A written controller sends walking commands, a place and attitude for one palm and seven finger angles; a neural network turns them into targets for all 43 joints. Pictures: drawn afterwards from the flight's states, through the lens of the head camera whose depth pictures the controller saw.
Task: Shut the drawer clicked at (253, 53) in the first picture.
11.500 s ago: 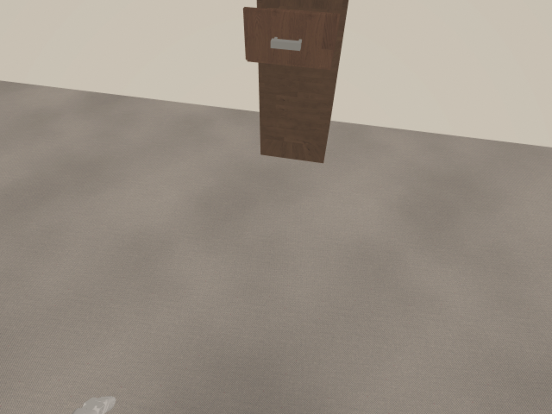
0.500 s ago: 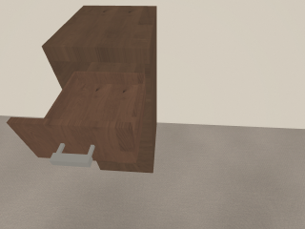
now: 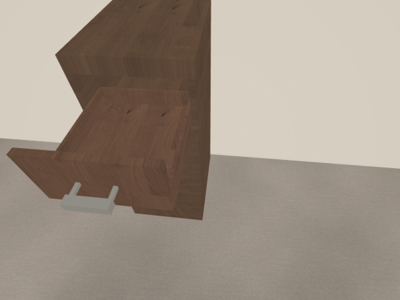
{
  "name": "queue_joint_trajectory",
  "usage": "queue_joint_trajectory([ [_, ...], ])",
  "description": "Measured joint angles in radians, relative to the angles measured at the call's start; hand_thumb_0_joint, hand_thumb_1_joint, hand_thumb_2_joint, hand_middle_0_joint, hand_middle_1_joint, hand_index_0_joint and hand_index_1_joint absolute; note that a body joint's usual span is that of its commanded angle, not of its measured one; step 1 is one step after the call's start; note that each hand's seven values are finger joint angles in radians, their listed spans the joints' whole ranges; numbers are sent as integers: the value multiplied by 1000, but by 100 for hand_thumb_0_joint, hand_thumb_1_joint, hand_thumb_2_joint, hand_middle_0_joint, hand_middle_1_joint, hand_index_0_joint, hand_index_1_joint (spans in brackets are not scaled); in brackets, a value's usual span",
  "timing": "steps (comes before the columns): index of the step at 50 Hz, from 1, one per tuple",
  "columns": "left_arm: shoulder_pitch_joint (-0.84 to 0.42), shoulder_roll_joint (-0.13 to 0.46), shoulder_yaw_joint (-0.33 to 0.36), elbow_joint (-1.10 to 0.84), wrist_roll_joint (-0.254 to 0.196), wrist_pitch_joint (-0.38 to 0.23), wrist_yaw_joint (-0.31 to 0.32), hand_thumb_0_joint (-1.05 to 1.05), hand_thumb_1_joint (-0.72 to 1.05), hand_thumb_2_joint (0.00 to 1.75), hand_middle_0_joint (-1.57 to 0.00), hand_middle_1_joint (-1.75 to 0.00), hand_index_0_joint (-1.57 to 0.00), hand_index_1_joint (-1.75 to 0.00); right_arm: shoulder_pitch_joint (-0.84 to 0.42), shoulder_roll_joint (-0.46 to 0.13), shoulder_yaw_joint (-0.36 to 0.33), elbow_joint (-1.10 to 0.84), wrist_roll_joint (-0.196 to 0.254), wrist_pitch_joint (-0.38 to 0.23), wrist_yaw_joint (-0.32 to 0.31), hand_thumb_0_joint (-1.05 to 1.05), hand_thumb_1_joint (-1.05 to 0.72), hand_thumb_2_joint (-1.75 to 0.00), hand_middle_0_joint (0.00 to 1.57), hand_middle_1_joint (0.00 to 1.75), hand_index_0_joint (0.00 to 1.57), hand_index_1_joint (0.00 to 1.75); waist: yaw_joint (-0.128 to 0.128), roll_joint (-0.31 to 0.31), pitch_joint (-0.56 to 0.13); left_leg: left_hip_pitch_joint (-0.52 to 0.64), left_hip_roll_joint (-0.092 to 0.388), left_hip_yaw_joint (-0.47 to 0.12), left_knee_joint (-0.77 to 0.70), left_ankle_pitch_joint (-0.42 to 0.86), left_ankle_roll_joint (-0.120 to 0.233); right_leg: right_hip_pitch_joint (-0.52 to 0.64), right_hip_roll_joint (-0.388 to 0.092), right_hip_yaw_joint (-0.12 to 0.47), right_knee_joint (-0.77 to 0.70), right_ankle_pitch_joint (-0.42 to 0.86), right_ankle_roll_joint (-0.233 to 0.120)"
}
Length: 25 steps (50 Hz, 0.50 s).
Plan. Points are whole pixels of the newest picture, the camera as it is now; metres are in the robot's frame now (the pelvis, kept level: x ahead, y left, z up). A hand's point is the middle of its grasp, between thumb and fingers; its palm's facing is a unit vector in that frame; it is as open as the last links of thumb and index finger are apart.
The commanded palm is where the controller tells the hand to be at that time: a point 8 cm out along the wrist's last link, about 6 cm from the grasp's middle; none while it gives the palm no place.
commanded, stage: look again from close up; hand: left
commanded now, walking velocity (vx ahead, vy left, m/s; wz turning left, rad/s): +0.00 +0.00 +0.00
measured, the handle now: (91, 196) +0.32 +0.26 +0.01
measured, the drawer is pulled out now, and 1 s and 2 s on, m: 0.30 0.30 0.30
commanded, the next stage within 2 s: raise the hand and make a fist in 0.54 s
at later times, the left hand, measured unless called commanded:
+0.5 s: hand out of the picture +0.01 +0.18 -0.17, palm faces +0.04 -0.98 -0.19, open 7.3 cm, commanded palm none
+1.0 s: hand (114, 295) +0.14 +0.17 -0.03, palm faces +0.01 -1.00 +0.08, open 6.7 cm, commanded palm +0.11 +0.24 -0.03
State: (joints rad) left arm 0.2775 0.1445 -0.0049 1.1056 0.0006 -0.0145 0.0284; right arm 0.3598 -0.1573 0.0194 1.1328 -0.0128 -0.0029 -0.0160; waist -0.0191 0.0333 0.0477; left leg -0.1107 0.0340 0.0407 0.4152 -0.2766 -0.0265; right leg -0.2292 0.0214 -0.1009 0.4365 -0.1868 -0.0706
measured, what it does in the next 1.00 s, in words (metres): stands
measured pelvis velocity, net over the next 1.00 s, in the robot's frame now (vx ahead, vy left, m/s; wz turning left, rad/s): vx -0.01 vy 0.03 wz -0.01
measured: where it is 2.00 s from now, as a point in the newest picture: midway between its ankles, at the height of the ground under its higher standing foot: outside the picture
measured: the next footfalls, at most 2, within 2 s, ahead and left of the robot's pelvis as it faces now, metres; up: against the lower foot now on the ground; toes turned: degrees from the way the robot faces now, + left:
none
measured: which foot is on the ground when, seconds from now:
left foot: down 0.00-1.00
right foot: down 0.00-1.00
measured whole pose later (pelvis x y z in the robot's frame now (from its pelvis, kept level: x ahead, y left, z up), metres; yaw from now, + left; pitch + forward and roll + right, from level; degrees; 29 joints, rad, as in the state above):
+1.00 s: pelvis -0.01 +0.03 -0.04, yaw +0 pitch +6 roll +1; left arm 0.59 0.13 0.02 0.07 -0.19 -0.42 -0.21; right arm 0.19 -0.27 -0.07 0.55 0.01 -0.33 0.01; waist 0.00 -0.05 -0.09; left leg -0.46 0.01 0.07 0.82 -0.46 0.01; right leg -0.58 -0.03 -0.07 0.83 -0.34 -0.04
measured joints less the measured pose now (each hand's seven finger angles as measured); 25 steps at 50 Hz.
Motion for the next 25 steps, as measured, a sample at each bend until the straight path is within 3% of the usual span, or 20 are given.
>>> queue_joint_trajectory([
  [25, 13, -11, 0, 34, 4, -7, 8, 1, 93, 89, -20, -30, -20, -29, -44, 46, 3, 17, 3, -19, -14, 0, -91, -90, 20, 29, 20, 30, 17, -18, -19, 30, -7, 0, -14, -14, 9, 26, -6, 2, -6, -17, 14],
])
